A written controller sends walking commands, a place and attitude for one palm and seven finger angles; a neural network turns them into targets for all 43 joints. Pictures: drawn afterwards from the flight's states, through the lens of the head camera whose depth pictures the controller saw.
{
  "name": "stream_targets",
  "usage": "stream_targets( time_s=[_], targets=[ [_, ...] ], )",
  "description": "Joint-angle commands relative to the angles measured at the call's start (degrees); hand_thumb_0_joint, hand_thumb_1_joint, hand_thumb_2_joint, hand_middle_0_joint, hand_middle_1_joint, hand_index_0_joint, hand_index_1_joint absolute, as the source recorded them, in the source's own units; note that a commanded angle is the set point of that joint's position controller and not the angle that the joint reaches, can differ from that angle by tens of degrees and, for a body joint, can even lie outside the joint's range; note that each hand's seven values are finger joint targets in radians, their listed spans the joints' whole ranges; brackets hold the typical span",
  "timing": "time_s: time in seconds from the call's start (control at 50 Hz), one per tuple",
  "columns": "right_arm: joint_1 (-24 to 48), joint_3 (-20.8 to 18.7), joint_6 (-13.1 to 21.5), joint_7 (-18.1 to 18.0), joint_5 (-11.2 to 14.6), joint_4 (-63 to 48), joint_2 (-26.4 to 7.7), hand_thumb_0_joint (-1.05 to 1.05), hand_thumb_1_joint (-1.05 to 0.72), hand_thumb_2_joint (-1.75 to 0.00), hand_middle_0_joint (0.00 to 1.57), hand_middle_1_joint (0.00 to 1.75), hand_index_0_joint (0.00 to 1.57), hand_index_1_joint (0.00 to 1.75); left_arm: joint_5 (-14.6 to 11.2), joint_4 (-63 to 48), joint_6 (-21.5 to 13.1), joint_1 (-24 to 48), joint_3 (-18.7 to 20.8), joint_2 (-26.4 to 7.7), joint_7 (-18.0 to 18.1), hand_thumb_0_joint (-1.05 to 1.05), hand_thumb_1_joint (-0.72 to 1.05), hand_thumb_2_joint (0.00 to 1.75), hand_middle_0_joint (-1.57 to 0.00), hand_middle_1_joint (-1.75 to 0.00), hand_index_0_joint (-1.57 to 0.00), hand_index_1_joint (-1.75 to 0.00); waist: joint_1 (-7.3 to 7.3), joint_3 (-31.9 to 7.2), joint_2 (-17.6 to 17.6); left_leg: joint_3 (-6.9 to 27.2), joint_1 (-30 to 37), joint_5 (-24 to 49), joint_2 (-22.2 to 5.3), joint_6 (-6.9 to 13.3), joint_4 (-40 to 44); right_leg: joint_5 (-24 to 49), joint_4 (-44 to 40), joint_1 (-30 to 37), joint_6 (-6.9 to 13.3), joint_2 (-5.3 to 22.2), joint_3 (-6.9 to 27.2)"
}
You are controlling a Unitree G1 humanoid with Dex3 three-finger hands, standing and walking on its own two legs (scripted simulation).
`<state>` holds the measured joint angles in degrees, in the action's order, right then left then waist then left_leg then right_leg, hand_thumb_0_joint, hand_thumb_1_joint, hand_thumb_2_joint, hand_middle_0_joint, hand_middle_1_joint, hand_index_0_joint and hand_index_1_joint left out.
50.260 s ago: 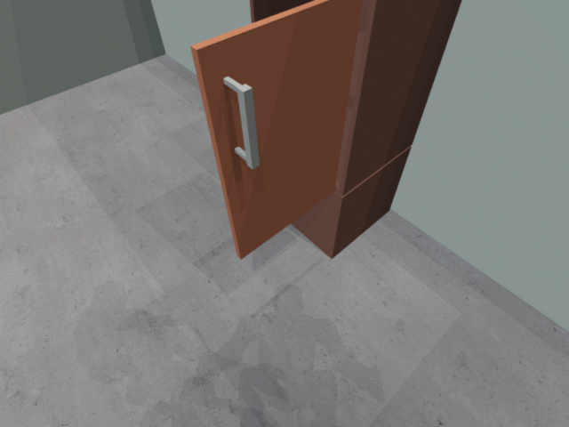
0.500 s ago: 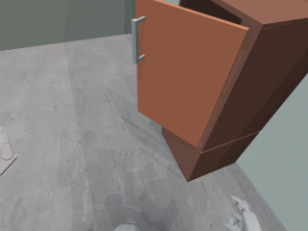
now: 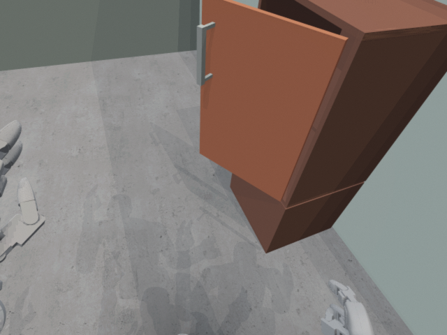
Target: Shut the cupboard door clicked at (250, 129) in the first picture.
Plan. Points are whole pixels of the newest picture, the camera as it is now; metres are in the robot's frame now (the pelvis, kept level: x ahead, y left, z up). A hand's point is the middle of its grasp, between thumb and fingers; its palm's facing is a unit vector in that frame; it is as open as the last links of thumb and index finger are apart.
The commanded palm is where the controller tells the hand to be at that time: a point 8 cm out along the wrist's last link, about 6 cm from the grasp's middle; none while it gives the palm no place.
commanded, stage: stop stepping back and stand still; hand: left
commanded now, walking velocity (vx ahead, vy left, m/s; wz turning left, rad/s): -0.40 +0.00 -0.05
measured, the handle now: (205, 54) +0.81 +0.13 +0.11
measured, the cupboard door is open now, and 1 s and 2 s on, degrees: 31 31 31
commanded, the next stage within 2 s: let the arm hang, fingers relaxed in 0.76 s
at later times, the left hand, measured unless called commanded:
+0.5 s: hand out of the picture +0.13 +0.29 +0.17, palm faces +0.41 -0.84 -0.36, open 7.4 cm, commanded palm +0.06 +0.33 +0.19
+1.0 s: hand (60, 329) +0.13 +0.27 -0.02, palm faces +0.06 -0.91 -0.41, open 7.4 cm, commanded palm none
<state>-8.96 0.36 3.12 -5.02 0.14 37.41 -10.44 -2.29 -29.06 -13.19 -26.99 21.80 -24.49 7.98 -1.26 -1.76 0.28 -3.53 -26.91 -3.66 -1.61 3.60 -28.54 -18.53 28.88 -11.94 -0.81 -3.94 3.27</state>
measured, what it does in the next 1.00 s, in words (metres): walks backwards: left foot, then right foot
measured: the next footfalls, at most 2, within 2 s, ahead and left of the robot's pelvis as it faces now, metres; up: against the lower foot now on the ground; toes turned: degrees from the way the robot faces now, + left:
left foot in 0.34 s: +0.00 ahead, +0.12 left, +0.00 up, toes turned -2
right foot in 0.58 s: -0.09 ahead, -0.07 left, +0.00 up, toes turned -7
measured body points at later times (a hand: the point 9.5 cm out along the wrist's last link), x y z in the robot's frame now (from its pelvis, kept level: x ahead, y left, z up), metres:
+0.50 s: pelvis -0.10 +0.04 +0.01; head -0.11 +0.07 +0.46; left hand +0.10 +0.34 +0.19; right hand +0.01 -0.20 -0.07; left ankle -0.04 +0.12 -0.73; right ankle -0.11 -0.09 -0.71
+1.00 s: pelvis -0.10 +0.04 +0.00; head -0.10 +0.02 +0.45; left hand +0.12 +0.31 +0.01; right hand +0.04 -0.23 -0.11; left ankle -0.04 +0.12 -0.73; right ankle -0.13 -0.07 -0.73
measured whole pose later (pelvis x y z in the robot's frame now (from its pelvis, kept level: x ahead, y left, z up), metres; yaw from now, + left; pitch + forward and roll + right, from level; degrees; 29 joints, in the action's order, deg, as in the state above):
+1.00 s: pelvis -0.10 +0.04 +0.00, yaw -3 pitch +1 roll -1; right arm -8.4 0.2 2.6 -0.1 -0.7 44.0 -17.6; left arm 0.8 16.6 -0.1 -13.7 6.7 -18.9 1.2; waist 0.1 -1.2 -3.6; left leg -2.3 -21.5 -12.5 1.5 3.1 -33.2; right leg -19.3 33.2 -14.6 1.0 0.0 -4.2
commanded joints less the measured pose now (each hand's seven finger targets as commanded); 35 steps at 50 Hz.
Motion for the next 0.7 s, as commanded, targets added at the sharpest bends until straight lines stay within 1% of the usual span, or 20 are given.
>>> stream_targets(
  time_s=[0.0, 0.02, 0.04, 0.1, 0.12, 0.14, 0.16, 0.18, 0.2, 0.24, 0.28, 0.32, 0.36, 0.4, 0.48, 0.52, 0.58, 0.6, 0.64, 0.68],
  targets=[
    [5.34, -4.05, 2.21, -0.32, -0.04, -10.98, -9.86, 0.00, -0.90, -0.90, 0.20, 0.30, 0.20, 0.30, -2.11, -9.04, -2.86, -1.31, 10.61, -11.84, 0.28, 0.00, 0.90, 0.90, -0.20, -0.30, -0.20, -0.30, 0.72, -11.06, -15.42, 14.31, 9.25, -3.72, -15.10, 1.33, 17.70, -3.84, 9.51, 0.44, -0.76, -1.91, -2.36],
    [6.74, -4.40, 2.58, -0.07, -0.64, -11.83, -10.46, 0.00, -0.90, -0.90, 0.20, 0.30, 0.20, 0.30, -1.87, -9.31, -2.75, -2.93, 11.93, -12.38, -0.04, 0.00, 0.90, 0.90, -0.20, -0.30, -0.20, -0.30, -0.16, -9.65, -17.58, 17.12, -0.11, -18.67, -17.00, 2.34, 22.60, -7.19, 13.73, 5.98, 0.10, -2.59, -1.99],
    [6.56, -4.02, 2.38, 0.29, -0.77, -12.12, -9.37, 0.00, -0.90, -0.90, 0.20, 0.30, 0.20, 0.30, -2.44, -10.42, -2.19, -4.58, 12.27, -11.93, -0.19, 0.00, 0.90, 0.90, -0.20, -0.30, -0.20, -0.30, -0.37, -8.65, -14.92, 15.54, -4.97, -25.18, -16.52, 1.55, 23.61, -7.92, 13.65, 8.60, 1.34, -1.96, -3.10],
    [4.40, -3.71, 2.29, 1.05, 0.31, -13.68, -8.79, 0.00, -0.90, -0.90, 0.20, 0.30, 0.20, 0.30, -3.48, -13.57, -0.64, -10.05, 11.92, -11.56, 0.28, 0.00, 0.90, 0.90, -0.20, -0.30, -0.20, -0.30, 0.32, -9.15, -11.18, 5.18, -2.42, -30.34, -7.03, -4.28, 14.84, -9.79, -1.50, 7.23, 2.47, -0.78, -6.48],
    [3.24, -3.81, 2.16, 1.21, 0.33, -13.96, -8.17, 0.00, -0.90, -0.90, 0.20, 0.30, 0.20, 0.30, -3.24, -15.66, -0.14, -10.98, 13.82, -13.92, 0.72, 0.00, 0.90, 0.90, -0.20, -0.30, -0.20, -0.30, 0.74, -9.67, -5.38, 1.62, 1.95, -27.48, -2.06, -5.85, 5.08, -13.58, -10.03, 1.40, 3.81, 3.80, -0.86],
    [2.02, -3.58, 1.93, 1.17, 0.09, -13.37, -7.29, 0.00, -0.90, -0.90, 0.20, 0.30, 0.20, 0.30, -2.93, -17.39, -0.07, -9.11, 12.64, -14.08, 1.11, 0.00, 0.90, 0.90, -0.20, -0.30, -0.20, -0.30, 1.62, -7.22, 5.27, -0.44, 10.23, -19.53, 1.83, -7.25, -11.84, -20.27, -19.07, -13.55, 8.20, 14.67, 11.55],
    [0.95, -3.78, 1.87, 0.89, 0.12, -11.93, -7.74, 0.00, -0.90, -0.90, 0.20, 0.30, 0.20, 0.30, -2.22, -17.73, 0.64, -5.86, 11.71, -14.42, 1.84, 0.00, 0.90, 0.90, -0.20, -0.30, -0.20, -0.30, 1.29, -4.56, 11.79, 4.38, 10.97, -17.34, 2.51, -6.59, -25.30, -26.39, -22.20, -23.51, 12.98, 23.02, 20.99],
    [-0.18, -3.40, 1.31, 0.53, -0.28, -10.68, -7.76, 0.00, -0.90, -0.90, 0.20, 0.30, 0.20, 0.30, -1.54, -15.19, 1.98, -5.24, 10.64, -12.87, 2.34, 0.00, 0.90, 0.90, -0.20, -0.30, -0.20, -0.30, 1.72, -1.76, 11.15, 6.89, 5.64, -17.29, 1.27, -5.86, -31.61, -26.38, -20.71, -23.74, 14.08, 23.48, 19.69],
    [-0.08, -2.49, 1.37, 0.11, -0.51, -10.18, -7.33, 0.00, -0.90, -0.90, 0.20, 0.30, 0.20, 0.30, -1.10, -12.77, 2.22, -1.50, 9.45, -11.45, 3.16, 0.00, 0.90, 0.90, -0.20, -0.30, -0.20, -0.30, 2.82, -0.07, 7.65, 6.96, 4.80, -18.23, -0.61, -5.37, -29.24, -23.51, -18.66, -22.35, 11.65, 21.20, 15.01],
    [0.43, -2.21, 2.41, -1.30, -0.79, -8.86, -8.03, 0.00, -0.90, -0.90, 0.20, 0.30, 0.20, 0.30, 0.07, -9.69, 2.04, 5.79, 7.62, -10.89, 4.19, 0.00, 0.90, 0.90, -0.20, -0.30, -0.20, -0.30, 3.64, 1.19, 3.57, 4.58, 10.28, -15.82, -1.51, -3.95, -13.10, -16.22, -13.77, -18.34, 7.19, 15.67, 5.73],
    [-0.65, -2.45, 3.90, -1.97, -0.47, -7.22, -9.17, 0.00, -0.90, -0.90, 0.20, 0.30, 0.20, 0.30, 0.85, -6.83, 0.97, 10.36, 6.01, -9.48, 4.50, 0.00, 0.90, 0.90, -0.20, -0.30, -0.20, -0.30, 3.16, 1.72, -3.19, 3.79, 12.35, -16.10, -1.25, -2.91, 0.68, -11.24, -8.11, -12.23, 4.44, 11.65, 1.02],
    [0.39, -3.03, 5.59, -2.55, 0.78, -9.25, -10.77, 0.00, -0.90, -0.90, 0.20, 0.30, 0.20, 0.30, 1.17, -8.33, 0.22, 9.48, 5.34, -9.56, 4.23, 0.00, 0.90, 0.90, -0.20, -0.30, -0.20, -0.30, 1.86, 1.84, -9.07, 12.65, 11.80, -16.42, -7.38, -0.28, 9.29, -2.38, -0.50, -7.95, 1.83, 5.89, -2.03],
    [0.24, -1.66, 5.65, -1.86, -0.27, -8.17, -8.73, 0.00, -0.90, -0.90, 0.20, 0.30, 0.20, 0.30, 0.78, -10.54, -0.25, 6.78, 6.23, -9.56, 3.56, 0.00, 0.90, 0.90, -0.20, -0.30, -0.20, -0.30, 2.74, 1.05, -17.32, 23.83, 7.74, -28.82, -11.90, 0.05, 19.63, -4.04, 9.36, -6.32, 0.42, 2.58, -4.77],
    [0.60, -1.64, 6.30, -0.73, -0.83, -8.42, -7.99, 0.00, -0.90, -0.90, 0.20, 0.30, 0.20, 0.30, 1.13, -12.70, -0.71, 4.81, 6.63, -9.23, 3.20, 0.00, 0.90, 0.90, -0.20, -0.30, -0.20, -0.30, 2.37, 1.90, -13.90, 25.22, 5.17, -35.47, -13.57, 1.31, 22.92, -4.75, 13.44, -5.43, 0.74, 2.65, -2.95],
    [0.73, -1.49, 5.58, 0.65, -0.96, -9.32, -8.18, 0.00, -0.90, -0.90, 0.20, 0.30, 0.20, 0.30, 0.64, -13.17, -0.02, -4.20, 7.37, -9.04, 2.65, 0.00, 0.90, 0.90, -0.20, -0.30, -0.20, -0.30, 1.90, -1.18, -12.40, 14.08, 4.16, -30.64, -9.37, -1.28, 19.41, -2.77, -0.77, 4.49, 1.55, 1.02, -7.92],
    [-0.38, -1.69, 4.41, 0.52, -1.18, -9.54, -8.27, 0.00, -0.90, -0.90, 0.20, 0.30, 0.20, 0.30, 0.36, -10.51, 0.57, -7.43, 10.09, -11.42, 2.64, 0.00, 0.90, 0.90, -0.20, -0.30, -0.20, -0.30, 2.33, -2.44, -10.72, 11.25, 2.16, -28.43, -6.91, -2.33, 15.60, -2.07, -5.66, 8.98, 2.64, 2.05, -7.01],
    [-1.28, -1.90, 2.32, 0.31, -1.65, -9.28, -7.86, 0.00, -0.90, -0.90, 0.20, 0.30, 0.20, 0.30, -0.52, -8.11, 1.15, -4.18, 11.38, -12.06, 2.80, 0.00, 0.90, 0.90, -0.20, -0.30, -0.20, -0.30, 2.98, -2.71, -4.48, 8.70, 1.18, -23.65, -4.93, -3.22, 7.22, -5.23, -7.97, 7.05, 5.77, 7.43, -0.70],
    [-1.36, -2.28, 2.12, 0.40, -1.18, -9.16, -7.65, 0.00, -0.90, -0.90, 0.20, 0.30, 0.20, 0.30, -0.82, -7.36, 1.67, -4.62, 10.59, -10.93, 2.63, 0.00, 0.90, 0.90, -0.20, -0.30, -0.20, -0.30, 2.75, -2.89, 0.38, 7.22, 3.61, -22.15, -3.44, -3.24, 3.61, -10.26, -9.91, 2.81, 6.74, 9.20, 3.11],
    [-1.04, -2.23, 1.55, 0.40, -0.90, -8.99, -7.40, 0.00, -0.90, -0.90, 0.20, 0.30, 0.20, 0.30, -1.20, -6.77, 2.20, -5.30, 9.75, -10.17, 2.69, 0.00, 0.90, 0.90, -0.20, -0.30, -0.20, -0.30, 2.95, -0.88, 3.57, 5.15, 5.61, -16.72, -2.21, -3.34, -3.66, -14.26, -13.92, -3.22, 9.11, 14.28, 9.48],
    [-0.53, -1.87, 1.77, 0.49, -0.24, -8.69, -7.55, 0.00, -0.90, -0.90, 0.20, 0.30, 0.20, 0.30, -0.92, -7.07, 1.85, -2.64, 8.18, -9.43, 2.95, 0.00, 0.90, 0.90, -0.20, -0.30, -0.20, -0.30, 2.92, 1.04, 3.91, 4.60, 7.72, -11.99, -2.13, -3.07, -5.30, -7.93, -13.66, -5.78, 8.92, 15.47, 9.36]
  ],
)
